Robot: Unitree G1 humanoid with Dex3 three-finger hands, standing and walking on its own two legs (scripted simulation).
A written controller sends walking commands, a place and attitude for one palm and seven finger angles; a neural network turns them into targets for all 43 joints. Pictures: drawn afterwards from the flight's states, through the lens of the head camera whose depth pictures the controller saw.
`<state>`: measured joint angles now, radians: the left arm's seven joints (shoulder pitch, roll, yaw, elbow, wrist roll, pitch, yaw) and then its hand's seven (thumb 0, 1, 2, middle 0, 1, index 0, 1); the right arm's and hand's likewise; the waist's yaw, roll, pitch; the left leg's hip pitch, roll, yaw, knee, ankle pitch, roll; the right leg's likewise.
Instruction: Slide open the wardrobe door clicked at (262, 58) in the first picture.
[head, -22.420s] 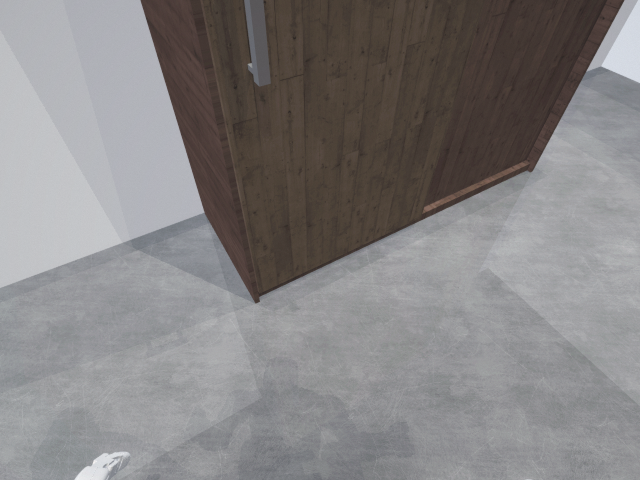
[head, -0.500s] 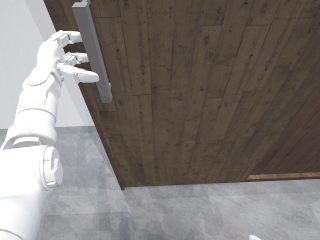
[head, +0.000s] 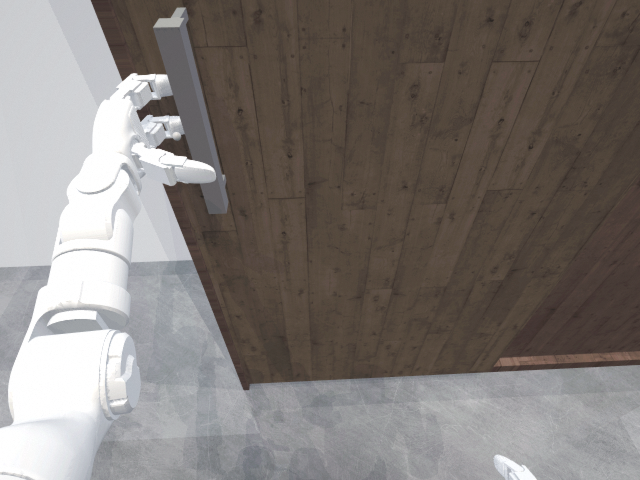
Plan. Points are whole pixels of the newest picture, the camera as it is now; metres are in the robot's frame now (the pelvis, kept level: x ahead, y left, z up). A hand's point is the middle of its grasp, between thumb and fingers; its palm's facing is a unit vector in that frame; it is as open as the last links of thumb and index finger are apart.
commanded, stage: slide the fingers in behind the handle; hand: left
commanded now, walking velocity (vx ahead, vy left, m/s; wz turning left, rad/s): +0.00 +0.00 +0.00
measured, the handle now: (201, 123) +0.50 +0.17 +0.21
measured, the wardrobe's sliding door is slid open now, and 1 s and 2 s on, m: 0.00 0.00 0.00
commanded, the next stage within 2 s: grip the handle and tug to test in 1.20 s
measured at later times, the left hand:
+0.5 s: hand (204, 138) +0.44 +0.15 +0.22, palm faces +0.11 -0.99 -0.01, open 14.0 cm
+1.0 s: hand (214, 136) +0.45 +0.14 +0.22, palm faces +0.10 -1.00 -0.01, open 14.0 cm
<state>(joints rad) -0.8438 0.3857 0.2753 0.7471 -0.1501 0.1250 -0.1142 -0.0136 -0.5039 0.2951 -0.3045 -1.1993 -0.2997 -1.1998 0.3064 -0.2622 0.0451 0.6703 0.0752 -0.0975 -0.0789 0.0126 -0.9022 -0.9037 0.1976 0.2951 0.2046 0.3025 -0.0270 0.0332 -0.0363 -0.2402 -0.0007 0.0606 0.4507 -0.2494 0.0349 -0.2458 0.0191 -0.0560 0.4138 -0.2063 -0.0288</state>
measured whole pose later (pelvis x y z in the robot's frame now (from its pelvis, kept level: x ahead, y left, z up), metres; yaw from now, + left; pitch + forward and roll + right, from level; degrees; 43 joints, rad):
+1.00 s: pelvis +0.00 -0.01 +0.00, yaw +1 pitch +1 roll +0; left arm -0.86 0.31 0.23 0.74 -0.15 0.17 -0.04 -0.01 -0.50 0.30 -0.30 -1.20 -0.30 -1.20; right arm 0.29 -0.26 0.04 0.70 0.07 -0.06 -0.08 0.01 -0.90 -0.90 0.20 0.29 0.20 0.30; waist -0.02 0.04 -0.03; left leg -0.21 0.01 0.05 0.42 -0.23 0.02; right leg -0.21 0.03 -0.07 0.39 -0.20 -0.05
